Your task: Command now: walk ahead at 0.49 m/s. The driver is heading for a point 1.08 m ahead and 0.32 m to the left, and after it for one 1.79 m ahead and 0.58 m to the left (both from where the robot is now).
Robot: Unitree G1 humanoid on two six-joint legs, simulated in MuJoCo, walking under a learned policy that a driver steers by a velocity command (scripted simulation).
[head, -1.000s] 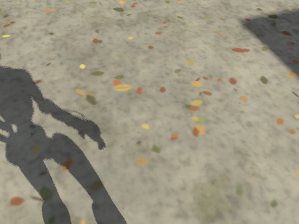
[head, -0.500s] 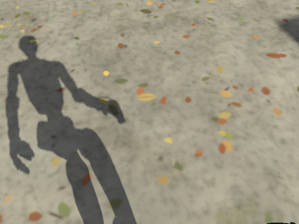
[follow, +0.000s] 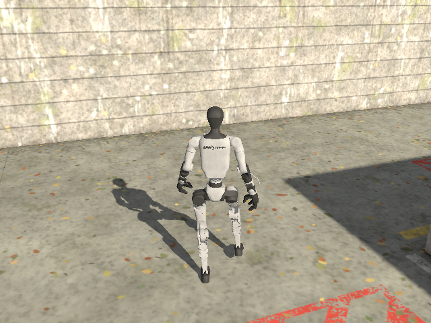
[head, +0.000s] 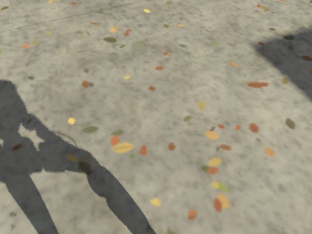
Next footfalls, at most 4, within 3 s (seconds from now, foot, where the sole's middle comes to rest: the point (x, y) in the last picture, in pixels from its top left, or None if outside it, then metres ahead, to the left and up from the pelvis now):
0.20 right None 0.31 -0.14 -0.78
0.70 left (126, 212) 0.60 0.10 -0.78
1.22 right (153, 150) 0.92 -0.04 -0.78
1.74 left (82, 135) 1.03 0.33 -0.78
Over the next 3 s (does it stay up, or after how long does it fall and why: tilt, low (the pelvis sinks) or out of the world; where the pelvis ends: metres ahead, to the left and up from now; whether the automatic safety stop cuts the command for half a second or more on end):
stays up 1.25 0.41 -0.01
